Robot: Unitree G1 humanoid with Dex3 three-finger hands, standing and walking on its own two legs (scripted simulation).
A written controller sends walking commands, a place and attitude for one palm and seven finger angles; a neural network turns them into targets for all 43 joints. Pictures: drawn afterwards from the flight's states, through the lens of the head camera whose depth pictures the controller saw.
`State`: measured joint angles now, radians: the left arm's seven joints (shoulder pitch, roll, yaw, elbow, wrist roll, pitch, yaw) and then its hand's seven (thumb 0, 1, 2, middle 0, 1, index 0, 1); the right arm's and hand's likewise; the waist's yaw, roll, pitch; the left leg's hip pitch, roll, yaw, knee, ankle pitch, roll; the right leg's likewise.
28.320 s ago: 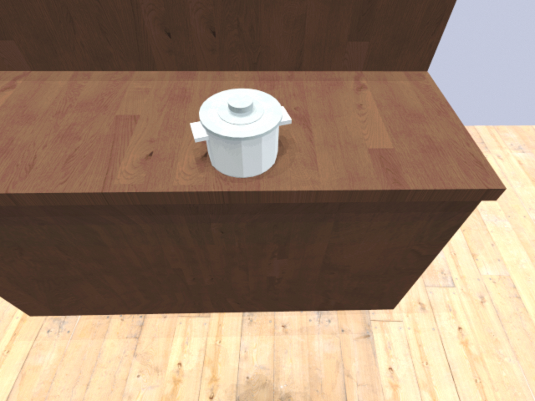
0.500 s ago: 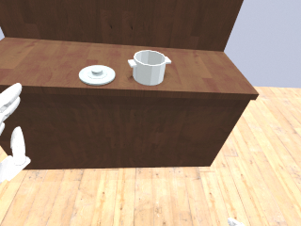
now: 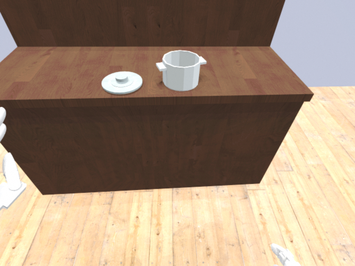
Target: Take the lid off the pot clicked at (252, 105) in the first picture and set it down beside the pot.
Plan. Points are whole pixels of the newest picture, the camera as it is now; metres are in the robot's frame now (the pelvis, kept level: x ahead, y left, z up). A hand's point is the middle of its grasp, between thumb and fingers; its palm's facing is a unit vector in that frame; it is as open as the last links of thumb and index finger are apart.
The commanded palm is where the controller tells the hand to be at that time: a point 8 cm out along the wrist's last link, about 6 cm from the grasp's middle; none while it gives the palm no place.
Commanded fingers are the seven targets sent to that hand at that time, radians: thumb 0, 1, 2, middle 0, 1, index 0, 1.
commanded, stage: let the arm hang, fingers relaxed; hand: left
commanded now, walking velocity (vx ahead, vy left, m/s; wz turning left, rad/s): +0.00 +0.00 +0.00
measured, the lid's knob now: (121, 77) +0.81 +0.29 +0.01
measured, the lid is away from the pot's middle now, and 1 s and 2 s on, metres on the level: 0.25 0.25 0.25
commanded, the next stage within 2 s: look to check the result in 1.12 s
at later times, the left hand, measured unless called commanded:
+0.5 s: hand out of the picture +0.06 +0.22 -0.17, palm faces +0.10 -0.97 -0.23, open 7.0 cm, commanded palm none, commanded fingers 0.00 0.90 0.90 -0.20 -0.30 -0.20 -0.30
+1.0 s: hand out of the picture +0.10 +0.19 -0.17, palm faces +0.07 -0.98 -0.21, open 7.3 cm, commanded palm none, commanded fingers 0.00 0.90 0.90 -0.20 -0.30 -0.20 -0.30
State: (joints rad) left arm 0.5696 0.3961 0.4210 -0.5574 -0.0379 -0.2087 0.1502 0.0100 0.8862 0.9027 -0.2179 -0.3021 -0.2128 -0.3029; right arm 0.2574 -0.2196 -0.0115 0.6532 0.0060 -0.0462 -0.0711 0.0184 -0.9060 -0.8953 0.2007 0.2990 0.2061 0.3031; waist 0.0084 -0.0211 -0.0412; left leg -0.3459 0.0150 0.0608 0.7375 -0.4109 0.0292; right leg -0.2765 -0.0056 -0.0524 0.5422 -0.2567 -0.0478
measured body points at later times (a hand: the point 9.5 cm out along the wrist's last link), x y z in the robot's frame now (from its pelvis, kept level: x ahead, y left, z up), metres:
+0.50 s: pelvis +0.03 +0.01 +0.00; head +0.07 +0.03 +0.45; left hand +0.06 +0.27 -0.15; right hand +0.06 -0.22 -0.15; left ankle +0.02 +0.13 -0.73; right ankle +0.04 -0.11 -0.73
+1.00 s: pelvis +0.06 +0.01 +0.00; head +0.08 +0.01 +0.45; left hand +0.09 +0.24 -0.15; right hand +0.08 -0.21 -0.16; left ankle +0.02 +0.13 -0.73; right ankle +0.04 -0.11 -0.73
